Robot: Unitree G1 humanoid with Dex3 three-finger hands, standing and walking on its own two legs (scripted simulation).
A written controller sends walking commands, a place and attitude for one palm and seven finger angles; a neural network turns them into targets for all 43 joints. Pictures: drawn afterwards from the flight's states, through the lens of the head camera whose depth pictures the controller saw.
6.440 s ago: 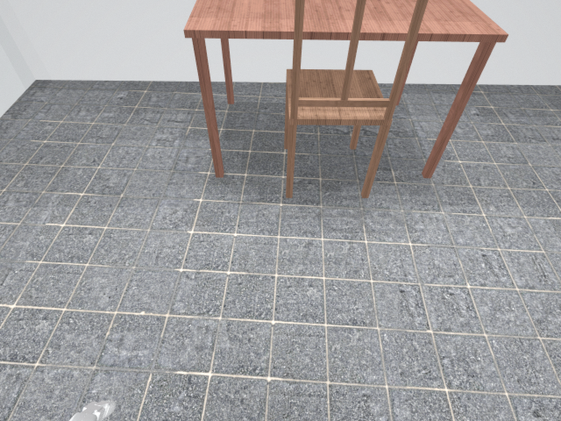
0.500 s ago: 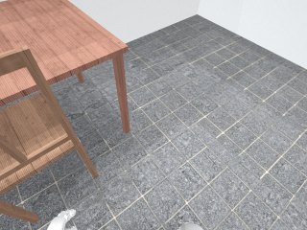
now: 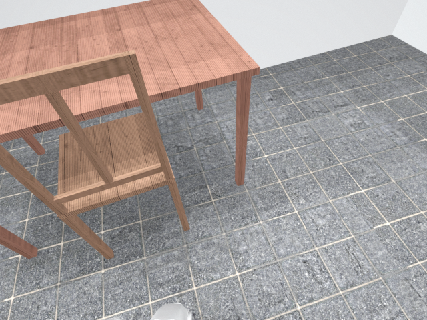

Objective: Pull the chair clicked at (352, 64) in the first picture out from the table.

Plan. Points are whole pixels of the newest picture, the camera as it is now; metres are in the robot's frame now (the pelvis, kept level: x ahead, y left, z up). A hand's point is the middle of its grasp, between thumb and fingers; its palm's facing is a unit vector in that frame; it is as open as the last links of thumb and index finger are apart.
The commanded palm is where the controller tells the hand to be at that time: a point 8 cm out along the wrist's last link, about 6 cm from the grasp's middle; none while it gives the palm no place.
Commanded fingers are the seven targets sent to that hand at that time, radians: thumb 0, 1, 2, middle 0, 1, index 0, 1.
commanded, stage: turn to face it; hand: left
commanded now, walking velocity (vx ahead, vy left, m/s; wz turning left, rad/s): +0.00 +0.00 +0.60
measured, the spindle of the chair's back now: (85, 144) +0.55 +0.39 -0.04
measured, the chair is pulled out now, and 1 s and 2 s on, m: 0.00 0.00 0.00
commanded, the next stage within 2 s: take the last steps up to it in 0.72 s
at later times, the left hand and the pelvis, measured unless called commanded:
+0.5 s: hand out of the picture +0.03 +0.29 -0.16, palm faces +0.29 -0.92 -0.25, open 7.4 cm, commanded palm none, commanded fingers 0.00 0.90 0.90 -0.20 -0.30 -0.20 -0.30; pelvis +0.00 +0.06 +0.00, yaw +15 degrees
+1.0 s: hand out of the picture +0.00 +0.20 -0.15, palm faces +0.44 -0.86 -0.26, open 7.3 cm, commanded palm none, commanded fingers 0.00 0.90 0.90 -0.20 -0.30 -0.20 -0.30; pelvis +0.03 +0.01 +0.01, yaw +25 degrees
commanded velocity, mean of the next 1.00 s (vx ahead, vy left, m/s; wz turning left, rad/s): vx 0.06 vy -0.01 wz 0.30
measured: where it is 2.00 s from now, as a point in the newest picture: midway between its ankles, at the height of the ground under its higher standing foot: outside the picture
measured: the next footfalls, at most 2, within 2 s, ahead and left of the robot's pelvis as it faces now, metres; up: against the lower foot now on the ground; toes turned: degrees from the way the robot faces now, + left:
left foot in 0.16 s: +0.03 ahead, +0.14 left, +0.00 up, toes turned +12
right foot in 0.72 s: +0.08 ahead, -0.06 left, +0.00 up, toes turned +17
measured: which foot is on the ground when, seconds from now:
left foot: up 0.00-0.14, down 0.16-0.72, up 0.74-1.00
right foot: down 0.00-0.18, up 0.20-0.70, down 0.72-1.00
